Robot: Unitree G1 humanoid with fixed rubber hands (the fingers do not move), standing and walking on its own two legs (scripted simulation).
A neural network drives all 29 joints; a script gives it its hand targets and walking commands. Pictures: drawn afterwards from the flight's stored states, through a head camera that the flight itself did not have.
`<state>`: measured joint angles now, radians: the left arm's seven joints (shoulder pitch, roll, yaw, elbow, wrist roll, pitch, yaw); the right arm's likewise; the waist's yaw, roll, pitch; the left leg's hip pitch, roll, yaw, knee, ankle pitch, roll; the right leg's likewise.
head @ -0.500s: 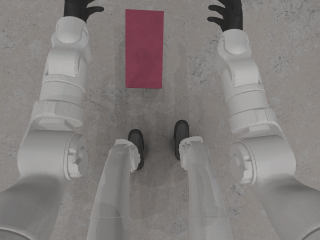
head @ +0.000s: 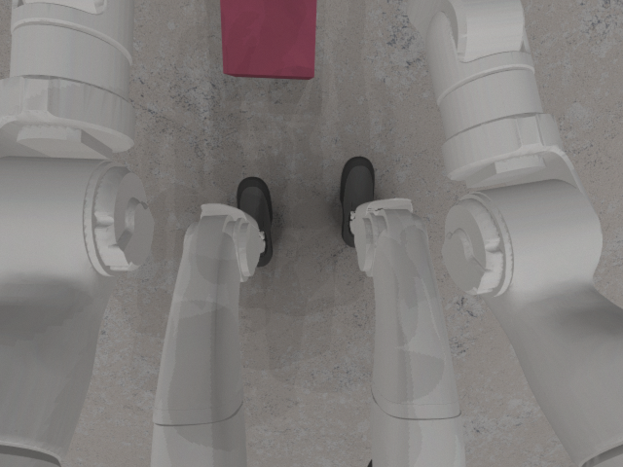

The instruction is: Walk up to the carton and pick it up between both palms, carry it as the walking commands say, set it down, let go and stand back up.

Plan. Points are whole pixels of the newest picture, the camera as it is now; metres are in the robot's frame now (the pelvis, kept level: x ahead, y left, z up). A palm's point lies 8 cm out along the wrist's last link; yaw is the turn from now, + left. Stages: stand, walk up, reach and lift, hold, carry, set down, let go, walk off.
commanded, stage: reach and lift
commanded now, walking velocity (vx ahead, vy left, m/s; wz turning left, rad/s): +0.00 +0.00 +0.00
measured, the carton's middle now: out of the picture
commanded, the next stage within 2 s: none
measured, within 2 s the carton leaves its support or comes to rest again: neither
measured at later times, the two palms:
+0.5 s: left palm out of the picture +0.57 +0.16 -0.33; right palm out of the picture +0.54 -0.10 -0.35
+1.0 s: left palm out of the picture +0.57 +0.16 -0.42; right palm (359, 7) +0.54 -0.09 -0.44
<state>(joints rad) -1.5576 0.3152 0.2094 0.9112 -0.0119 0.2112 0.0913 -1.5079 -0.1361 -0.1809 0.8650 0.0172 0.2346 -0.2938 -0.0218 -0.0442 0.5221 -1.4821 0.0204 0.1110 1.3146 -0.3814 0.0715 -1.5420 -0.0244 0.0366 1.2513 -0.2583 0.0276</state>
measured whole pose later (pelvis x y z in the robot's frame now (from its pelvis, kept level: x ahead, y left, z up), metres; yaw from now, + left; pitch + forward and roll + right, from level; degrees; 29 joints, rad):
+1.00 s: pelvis -0.01 +0.00 -0.24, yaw +3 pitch +34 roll +0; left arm -1.71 0.36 0.12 1.19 -0.09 0.09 0.08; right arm -1.69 -0.20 -0.19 1.31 0.06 0.06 -0.20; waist -0.03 -0.04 0.52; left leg -2.23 0.03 0.11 2.18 -0.55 0.11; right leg -2.28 -0.05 0.05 2.11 -0.42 0.03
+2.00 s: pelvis +0.00 +0.00 -0.27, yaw +3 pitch +34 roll -1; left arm -1.67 0.38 0.06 1.22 -0.10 0.12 0.04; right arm -1.71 -0.20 -0.19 1.34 0.06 0.09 -0.11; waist -0.04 -0.05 0.52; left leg -2.27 0.03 0.11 2.27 -0.59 0.11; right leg -2.33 -0.05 0.05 2.19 -0.46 0.04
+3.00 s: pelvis +0.00 +0.00 -0.26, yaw +3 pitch +31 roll -2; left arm -1.67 0.32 0.03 1.05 -0.10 0.30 0.12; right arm -1.65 -0.20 -0.19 1.09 0.06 0.32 -0.23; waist -0.03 -0.08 0.52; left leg -2.23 0.01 0.09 2.28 -0.59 0.11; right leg -2.27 -0.03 0.05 2.21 -0.47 0.04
